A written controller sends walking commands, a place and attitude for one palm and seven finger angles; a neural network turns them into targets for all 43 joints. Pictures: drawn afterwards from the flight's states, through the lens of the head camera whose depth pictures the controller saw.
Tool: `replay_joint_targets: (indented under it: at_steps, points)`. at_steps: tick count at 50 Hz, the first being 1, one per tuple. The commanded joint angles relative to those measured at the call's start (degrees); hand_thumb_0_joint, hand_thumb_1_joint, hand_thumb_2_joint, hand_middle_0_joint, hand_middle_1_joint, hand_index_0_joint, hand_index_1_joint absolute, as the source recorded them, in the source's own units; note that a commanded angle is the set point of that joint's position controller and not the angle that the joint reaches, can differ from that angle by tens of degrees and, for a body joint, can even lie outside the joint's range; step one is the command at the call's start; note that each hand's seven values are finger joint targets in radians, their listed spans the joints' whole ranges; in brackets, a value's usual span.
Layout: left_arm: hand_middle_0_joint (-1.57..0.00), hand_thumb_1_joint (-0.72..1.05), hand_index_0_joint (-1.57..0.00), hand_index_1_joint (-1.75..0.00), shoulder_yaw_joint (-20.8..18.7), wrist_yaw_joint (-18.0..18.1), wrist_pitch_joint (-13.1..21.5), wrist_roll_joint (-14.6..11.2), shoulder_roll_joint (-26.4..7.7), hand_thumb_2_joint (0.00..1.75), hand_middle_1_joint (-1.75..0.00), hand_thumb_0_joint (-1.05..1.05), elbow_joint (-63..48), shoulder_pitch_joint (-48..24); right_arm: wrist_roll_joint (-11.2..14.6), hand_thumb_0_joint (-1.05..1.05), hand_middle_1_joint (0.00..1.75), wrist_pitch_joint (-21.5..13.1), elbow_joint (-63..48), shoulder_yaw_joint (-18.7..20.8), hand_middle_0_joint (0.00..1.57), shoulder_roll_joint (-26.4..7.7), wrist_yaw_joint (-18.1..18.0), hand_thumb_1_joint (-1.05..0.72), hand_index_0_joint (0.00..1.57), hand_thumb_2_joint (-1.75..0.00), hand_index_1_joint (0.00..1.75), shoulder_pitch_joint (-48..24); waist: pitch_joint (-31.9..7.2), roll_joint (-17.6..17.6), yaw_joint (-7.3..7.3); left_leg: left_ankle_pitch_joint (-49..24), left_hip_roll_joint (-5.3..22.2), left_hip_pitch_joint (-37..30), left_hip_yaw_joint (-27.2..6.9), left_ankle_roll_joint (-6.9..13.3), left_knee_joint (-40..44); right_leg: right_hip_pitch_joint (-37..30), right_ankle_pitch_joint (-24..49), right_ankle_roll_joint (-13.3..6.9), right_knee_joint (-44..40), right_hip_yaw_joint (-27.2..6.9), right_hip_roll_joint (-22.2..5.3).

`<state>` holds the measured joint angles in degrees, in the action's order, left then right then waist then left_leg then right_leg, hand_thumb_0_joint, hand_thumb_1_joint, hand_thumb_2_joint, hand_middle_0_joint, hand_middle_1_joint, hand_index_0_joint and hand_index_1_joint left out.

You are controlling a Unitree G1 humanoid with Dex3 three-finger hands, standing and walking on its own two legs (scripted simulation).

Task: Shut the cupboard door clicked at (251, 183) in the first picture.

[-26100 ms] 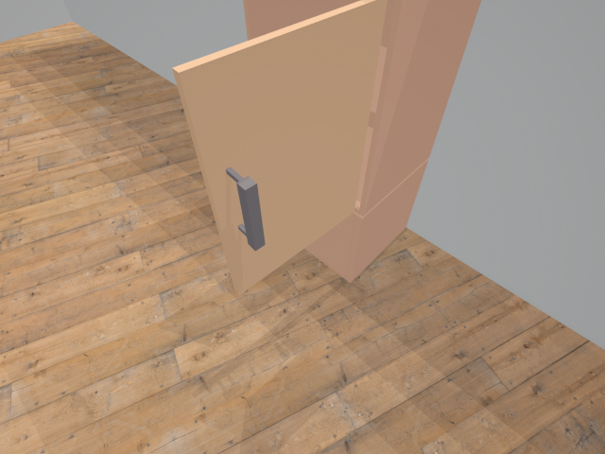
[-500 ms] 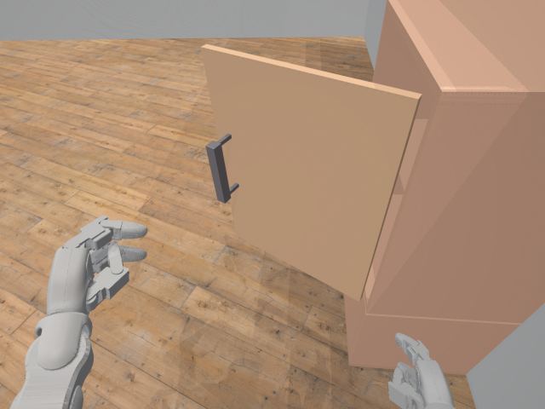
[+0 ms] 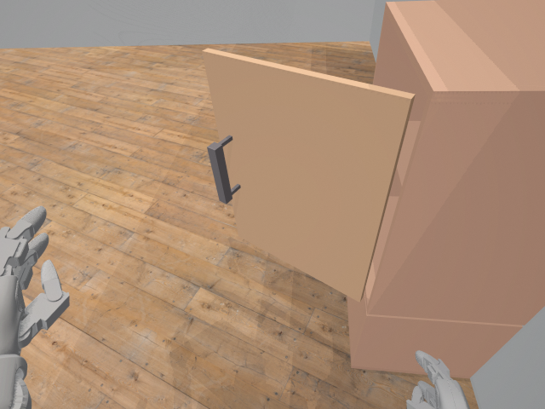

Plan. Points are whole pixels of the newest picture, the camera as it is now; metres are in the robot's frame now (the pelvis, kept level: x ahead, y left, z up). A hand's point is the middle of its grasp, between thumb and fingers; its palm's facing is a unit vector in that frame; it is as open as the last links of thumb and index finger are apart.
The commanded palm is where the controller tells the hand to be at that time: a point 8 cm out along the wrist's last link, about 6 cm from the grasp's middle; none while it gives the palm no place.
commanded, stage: draw the hand back to the body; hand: left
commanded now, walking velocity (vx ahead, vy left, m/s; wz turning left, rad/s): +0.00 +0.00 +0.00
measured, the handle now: (226, 169) +0.66 +0.22 -0.03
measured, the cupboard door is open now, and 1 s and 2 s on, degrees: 61 61 61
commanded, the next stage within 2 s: step back with the hand held close in 0.12 s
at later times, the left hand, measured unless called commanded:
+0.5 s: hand (54, 297) +0.19 +0.28 +0.15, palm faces +0.40 -0.78 -0.49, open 7.4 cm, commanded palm +0.13 +0.32 +0.17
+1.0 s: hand (4, 343) +0.13 +0.30 +0.15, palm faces +0.46 -0.76 -0.46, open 7.4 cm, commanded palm +0.07 +0.33 +0.17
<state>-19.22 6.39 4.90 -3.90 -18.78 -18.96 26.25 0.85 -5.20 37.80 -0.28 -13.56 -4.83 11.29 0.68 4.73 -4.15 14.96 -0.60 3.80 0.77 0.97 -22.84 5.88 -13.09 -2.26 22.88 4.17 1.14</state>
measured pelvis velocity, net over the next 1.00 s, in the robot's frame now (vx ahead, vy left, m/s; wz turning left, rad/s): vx -0.07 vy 0.03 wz -0.01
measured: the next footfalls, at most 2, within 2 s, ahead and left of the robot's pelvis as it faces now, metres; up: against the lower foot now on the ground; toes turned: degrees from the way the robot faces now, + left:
right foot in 1.96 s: -0.25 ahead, -0.13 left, +0.00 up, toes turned +3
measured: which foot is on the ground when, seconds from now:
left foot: down 0.00-1.00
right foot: down 0.00-1.00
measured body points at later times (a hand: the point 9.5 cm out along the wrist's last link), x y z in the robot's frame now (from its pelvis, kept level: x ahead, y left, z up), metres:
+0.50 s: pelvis -0.01 +0.02 +0.00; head +0.00 +0.00 +0.44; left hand +0.16 +0.32 +0.17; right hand +0.16 -0.23 -0.10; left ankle -0.02 +0.11 -0.74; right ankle +0.00 -0.09 -0.74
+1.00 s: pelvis -0.07 +0.03 -0.02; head -0.07 +0.04 +0.43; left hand +0.10 +0.34 +0.17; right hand +0.09 -0.22 -0.10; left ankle -0.02 +0.11 -0.74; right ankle +0.00 -0.09 -0.74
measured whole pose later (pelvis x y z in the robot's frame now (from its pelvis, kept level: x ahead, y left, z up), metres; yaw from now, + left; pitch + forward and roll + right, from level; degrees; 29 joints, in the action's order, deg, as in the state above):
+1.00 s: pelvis -0.07 +0.03 -0.02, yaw +0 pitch +0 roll -1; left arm -25.2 8.8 11.2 -1.1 -22.5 -26.7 29.7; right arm 0.8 -0.9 32.1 -0.2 -13.4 -5.4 13.3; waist -0.3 0.4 -0.6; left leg 16.0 -1.6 22.4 2.4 3.9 -37.9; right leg 23.3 -11.8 -0.1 35.0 3.2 -0.6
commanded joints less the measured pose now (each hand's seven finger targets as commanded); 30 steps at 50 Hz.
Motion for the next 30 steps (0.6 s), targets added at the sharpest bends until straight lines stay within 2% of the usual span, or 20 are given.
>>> replay_joint_targets:
  at_steps: [1,5,7,9,12,13,14,15,16,18,21,23,25,27,29,30]
  points:
    - [-0.20,0.90,-0.20,-0.30,-7.8,1.3,4.5,0.3,-13.6,0.90,-0.30,0.00,-14.7,-5.5,-0.3,0.00,0.30,-4.0,-10.0,1.1,0.20,-4.7,-0.5,-0.90,0.20,-0.90,0.30,-8.0,-4.7,0.6,0.31,-12.3,1.0,3.0,0.2,1.0,2.7,-3.1,8.6,1.6,-4.0,-4.0,-2.9]
    - [-0.20,0.90,-0.20,-0.30,-8.6,1.2,4.4,0.2,-13.8,0.90,-0.30,0.00,-13.4,-4.2,-0.3,0.00,0.30,-4.1,-9.6,1.2,0.20,-4.6,-0.4,-0.90,0.20,-0.90,0.30,-8.0,-2.0,-0.2,0.26,-11.7,1.2,3.9,0.0,0.7,2.9,-2.2,7.6,1.5,-5.0,-4.0,-2.4]
    - [-0.20,0.90,-0.20,-0.30,-7.8,1.0,4.4,0.0,-12.8,0.90,-0.30,0.00,-12.3,-4.3,-0.2,0.00,0.30,-3.8,-9.9,1.1,0.20,-4.3,-0.3,-0.90,0.20,-0.90,0.30,-8.1,-0.7,-0.7,0.53,-10.2,1.2,3.9,0.5,0.8,3.2,-1.3,5.6,1.7,-5.4,-4.1,-2.6]
    - [-0.20,0.90,-0.20,-0.30,-7.9,0.9,4.5,0.0,-12.5,0.90,-0.30,0.00,-12.1,-4.4,-0.2,0.00,0.30,-3.7,-9.9,1.3,0.20,-4.4,-0.2,-0.90,0.20,-0.90,0.30,-7.9,-1.0,-2.1,0.54,-9.8,1.4,3.8,0.2,0.8,3.5,-1.2,4.7,1.7,-5.4,-3.8,-2.3]
    - [-0.20,0.90,-0.20,-0.30,-7.7,0.8,4.7,0.0,-12.5,0.90,-0.30,0.00,-12.5,-4.1,-0.2,0.00,0.30,-3.7,-10.0,1.4,0.20,-4.6,-0.2,-0.90,0.20,-0.90,0.30,-7.9,-2.1,-0.6,0.49,-10.2,1.3,3.3,0.4,0.9,3.5,-1.9,5.5,1.6,-5.2,-3.9,-2.5]
    - [-0.20,0.90,-0.20,-0.30,-13.0,1.5,6.5,0.2,-17.9,0.90,-0.30,0.00,-14.9,-8.6,0.4,0.00,0.30,-1.9,-11.6,2.5,0.20,-7.4,0.1,-0.90,0.20,-0.90,0.30,-7.3,-0.1,-0.8,3.07,-5.6,2.4,8.1,-1.5,1.8,-0.5,3.6,5.9,1.1,-7.8,-10.9,-6.2]
    - [-0.20,0.90,-0.20,-0.30,-10.2,1.3,6.8,0.4,-14.3,0.90,-0.30,0.00,-11.1,-3.7,0.1,0.00,0.30,-1.1,-10.6,2.7,0.20,-6.7,0.1,-0.90,0.20,-0.90,0.30,-6.5,-1.4,-3.6,3.48,-4.4,2.2,7.9,-2.0,1.7,-3.0,5.0,4.8,0.1,-8.5,-11.9,-8.6]
    - [-0.20,0.90,-0.20,-0.30,-10.5,1.3,7.4,0.5,-14.7,0.90,-0.30,0.00,-11.4,-2.7,0.0,0.00,0.30,-0.5,-10.7,2.8,0.20,-6.7,0.3,-0.90,0.20,-0.90,0.30,-6.6,-1.6,-5.1,3.35,-4.4,1.7,8.5,-2.2,1.6,-4.6,6.0,6.0,-0.3,-8.8,-12.7,-9.8]
    - [-0.20,0.90,-0.20,-0.30,-9.0,1.3,7.7,0.5,-13.3,0.90,-0.30,0.00,-10.9,-0.9,0.2,0.00,0.30,0.1,-11.0,2.7,0.20,-6.0,0.4,-0.90,0.20,-0.90,0.30,-6.4,-3.5,-6.4,3.64,-3.9,1.7,9.2,-2.0,1.4,-5.8,5.5,5.9,-0.8,-7.9,-12.4,-11.2]
    - [-0.20,0.90,-0.20,-0.30,-9.4,1.8,8.2,0.4,-13.9,0.90,-0.30,0.00,-12.4,0.3,0.5,0.00,0.30,0.9,-11.4,3.2,0.20,-6.4,0.3,-0.90,0.20,-0.90,0.30,-6.0,-6.4,-6.0,3.96,-4.9,2.0,9.4,-2.4,1.2,-5.7,4.7,8.0,-1.7,-5.7,-11.7,-11.8]
    - [-0.20,0.90,-0.20,-0.30,-11.1,2.5,8.4,0.0,-15.4,0.90,-0.30,0.00,-15.3,2.9,0.4,0.00,0.30,2.0,-12.5,3.2,0.20,-7.0,-0.5,-0.90,0.20,-0.90,0.30,-6.4,-9.1,-1.4,4.07,-15.0,3.8,9.4,-3.9,0.9,-2.7,2.5,17.0,-0.5,0.7,-8.0,-9.0]
    - [-0.20,0.90,-0.20,-0.30,-11.8,2.7,8.0,-0.1,-16.3,0.90,-0.30,0.00,-17.0,2.9,0.5,0.00,0.30,2.9,-13.5,3.4,0.20,-7.4,-1.1,-0.90,0.20,-0.90,0.30,-6.5,-10.8,-1.0,3.81,-23.0,5.1,9.7,-4.8,0.6,-1.6,0.6,22.0,0.9,4.6,-5.8,-6.4]
    - [-0.20,0.90,-0.20,-0.30,-13.3,2.8,7.3,-0.1,-17.7,0.90,-0.30,0.00,-17.3,3.1,0.3,0.00,0.30,3.7,-14.2,3.5,0.20,-7.6,-1.5,-0.90,0.20,-0.90,0.30,-6.8,-11.6,0.0,3.45,-27.8,5.9,11.1,-5.3,0.4,-1.6,-0.6,24.7,1.4,7.2,-5.3,-5.5]
    - [-0.20,0.90,-0.20,-0.30,-12.3,2.7,6.9,-0.1,-16.4,0.90,-0.30,0.00,-17.4,4.1,0.4,0.00,0.30,4.3,-14.9,3.6,0.20,-7.5,-1.5,-0.90,0.20,-0.90,0.30,-5.9,-12.1,-0.1,3.60,-28.0,6.6,12.3,-5.5,0.1,-1.8,-0.8,24.1,1.4,8.6,-5.6,-5.3]
    - [-0.20,0.90,-0.20,-0.30,-12.7,2.8,6.7,-0.1,-16.5,0.90,-0.30,0.00,-17.3,5.0,0.4,0.00,0.30,4.6,-15.2,3.8,0.20,-7.7,-1.5,-0.90,0.20,-0.90,0.30,-5.6,-11.8,-1.5,3.67,-24.5,7.1,14.9,-5.9,0.5,-1.2,-1.2,22.7,1.6,9.4,-5.9,-4.9]
    - [-0.20,0.90,-0.20,-0.30,-13.0,2.8,6.6,0.0,-16.7,0.90,-0.30,0.00,-17.4,5.3,0.3,0.00,0.30,4.6,-15.2,3.9,0.20,-8.1,-1.6,-0.90,0.20,-0.90,0.30,-5.8,-11.6,-0.9,3.44,-22.3,7.2,16.5,-6.5,0.6,-0.5,-1.5,21.4,1.6,9.7,-5.9,-4.7]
